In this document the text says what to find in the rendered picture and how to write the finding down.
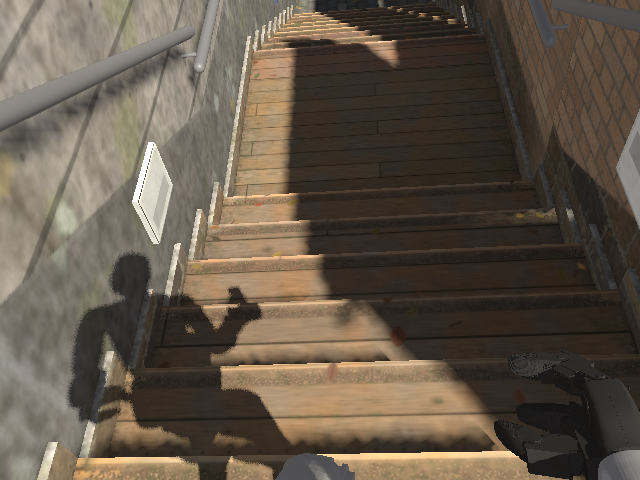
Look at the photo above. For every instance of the robot left thigh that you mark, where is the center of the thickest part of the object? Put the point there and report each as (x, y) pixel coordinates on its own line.
(309, 466)

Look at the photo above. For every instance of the right robot hand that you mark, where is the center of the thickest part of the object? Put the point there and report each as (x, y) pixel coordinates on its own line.
(607, 422)

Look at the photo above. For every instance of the robot right forearm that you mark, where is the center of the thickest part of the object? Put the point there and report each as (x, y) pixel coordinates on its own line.
(622, 465)

